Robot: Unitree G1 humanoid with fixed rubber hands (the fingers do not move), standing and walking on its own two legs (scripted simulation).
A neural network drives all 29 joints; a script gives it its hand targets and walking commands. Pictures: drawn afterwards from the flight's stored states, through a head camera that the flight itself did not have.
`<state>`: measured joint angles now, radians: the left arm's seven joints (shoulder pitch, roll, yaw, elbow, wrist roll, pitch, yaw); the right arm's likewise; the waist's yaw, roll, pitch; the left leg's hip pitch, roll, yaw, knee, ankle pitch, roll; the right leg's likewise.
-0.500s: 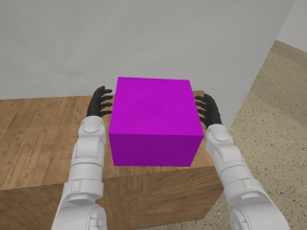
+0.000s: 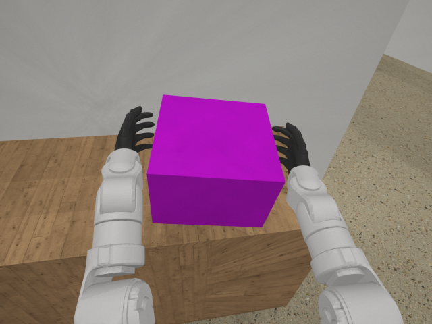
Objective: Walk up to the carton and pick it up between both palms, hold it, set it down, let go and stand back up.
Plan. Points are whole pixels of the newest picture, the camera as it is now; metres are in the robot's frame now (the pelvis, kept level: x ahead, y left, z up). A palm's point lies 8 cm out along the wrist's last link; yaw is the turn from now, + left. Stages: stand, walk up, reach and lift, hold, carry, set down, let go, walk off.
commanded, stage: reach and lift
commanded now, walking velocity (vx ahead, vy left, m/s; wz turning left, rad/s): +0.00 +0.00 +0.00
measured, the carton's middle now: (211, 160) +0.41 +0.00 +0.10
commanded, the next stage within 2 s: hold in 0.58 s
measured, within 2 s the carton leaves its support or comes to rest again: neither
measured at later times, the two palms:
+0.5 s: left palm (125, 150) +0.37 +0.16 +0.17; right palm (297, 164) +0.35 -0.15 +0.14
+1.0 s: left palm (113, 148) +0.35 +0.17 +0.19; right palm (295, 158) +0.34 -0.14 +0.17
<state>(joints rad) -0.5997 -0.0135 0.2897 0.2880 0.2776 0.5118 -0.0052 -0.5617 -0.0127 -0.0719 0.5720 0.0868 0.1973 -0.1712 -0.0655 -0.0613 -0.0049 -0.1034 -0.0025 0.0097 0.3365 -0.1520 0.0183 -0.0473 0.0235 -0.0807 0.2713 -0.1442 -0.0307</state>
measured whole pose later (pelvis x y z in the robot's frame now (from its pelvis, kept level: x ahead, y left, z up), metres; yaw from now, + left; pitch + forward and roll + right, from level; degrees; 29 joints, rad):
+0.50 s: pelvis +0.01 +0.00 +0.00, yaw +0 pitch -7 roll -1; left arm -0.54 -0.03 0.28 0.16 0.31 0.59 -0.02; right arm -0.53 -0.03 -0.01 0.49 0.14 0.24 -0.19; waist -0.09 -0.06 0.03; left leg -0.05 -0.01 0.00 0.35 -0.17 0.02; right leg 0.02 0.02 -0.08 0.26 -0.16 -0.03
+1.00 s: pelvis +0.00 +0.00 +0.00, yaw +0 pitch -9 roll -1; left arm -0.58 -0.02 0.31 0.13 0.33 0.67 -0.04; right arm -0.58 -0.02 -0.02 0.51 0.14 0.28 -0.19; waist -0.07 -0.07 0.02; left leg -0.03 -0.01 0.01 0.35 -0.16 0.02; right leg 0.03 0.02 -0.07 0.28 -0.15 -0.03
